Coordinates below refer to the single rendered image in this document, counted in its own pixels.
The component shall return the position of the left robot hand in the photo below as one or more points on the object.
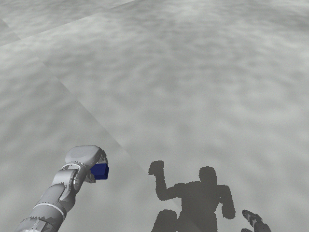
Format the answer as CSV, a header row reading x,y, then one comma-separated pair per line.
x,y
88,156

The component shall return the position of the left robot arm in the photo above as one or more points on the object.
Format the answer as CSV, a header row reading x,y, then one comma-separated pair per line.
x,y
56,201

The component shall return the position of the small box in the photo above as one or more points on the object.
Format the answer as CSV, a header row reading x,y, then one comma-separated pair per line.
x,y
100,171

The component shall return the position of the right robot hand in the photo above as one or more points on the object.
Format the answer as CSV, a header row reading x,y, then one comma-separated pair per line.
x,y
255,221

